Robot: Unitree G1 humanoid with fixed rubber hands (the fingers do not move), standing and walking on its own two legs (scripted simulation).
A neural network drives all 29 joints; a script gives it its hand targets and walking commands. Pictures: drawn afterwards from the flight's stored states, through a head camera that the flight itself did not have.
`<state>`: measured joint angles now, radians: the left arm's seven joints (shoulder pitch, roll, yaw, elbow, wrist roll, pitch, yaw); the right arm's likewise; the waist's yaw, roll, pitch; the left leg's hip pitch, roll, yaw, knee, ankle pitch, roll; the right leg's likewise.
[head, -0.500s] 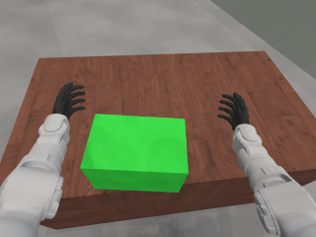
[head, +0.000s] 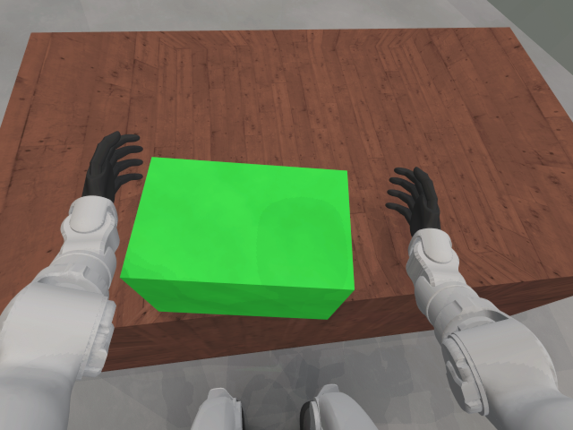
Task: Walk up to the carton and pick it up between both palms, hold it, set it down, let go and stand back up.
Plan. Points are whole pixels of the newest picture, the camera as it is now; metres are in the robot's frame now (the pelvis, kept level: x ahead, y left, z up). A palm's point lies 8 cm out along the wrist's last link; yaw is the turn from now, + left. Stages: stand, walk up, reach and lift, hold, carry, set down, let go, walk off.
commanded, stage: reach and lift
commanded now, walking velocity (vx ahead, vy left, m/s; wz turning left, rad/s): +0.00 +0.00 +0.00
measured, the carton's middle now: (247, 245) +0.39 +0.03 -0.04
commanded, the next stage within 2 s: none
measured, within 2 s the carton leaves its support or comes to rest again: neither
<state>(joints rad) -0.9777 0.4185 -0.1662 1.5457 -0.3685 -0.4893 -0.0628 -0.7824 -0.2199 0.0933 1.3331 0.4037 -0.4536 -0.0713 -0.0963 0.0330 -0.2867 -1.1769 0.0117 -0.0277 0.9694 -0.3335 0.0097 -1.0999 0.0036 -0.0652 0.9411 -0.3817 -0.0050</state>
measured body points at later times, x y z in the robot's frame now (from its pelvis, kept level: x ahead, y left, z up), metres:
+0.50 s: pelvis +0.00 +0.01 -0.01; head +0.13 +0.02 +0.42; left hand +0.47 +0.18 -0.01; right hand +0.41 -0.22 -0.01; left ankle +0.05 +0.11 -0.66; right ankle +0.02 -0.12 -0.66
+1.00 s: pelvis +0.00 +0.01 -0.01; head +0.13 +0.02 +0.42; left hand +0.47 +0.16 -0.01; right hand +0.41 -0.20 -0.01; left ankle +0.04 +0.11 -0.66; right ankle +0.02 -0.12 -0.66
